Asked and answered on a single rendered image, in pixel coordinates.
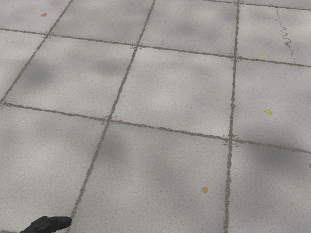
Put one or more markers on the left robot hand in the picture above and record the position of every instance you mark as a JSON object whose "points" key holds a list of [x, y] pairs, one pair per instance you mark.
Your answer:
{"points": [[46, 224]]}

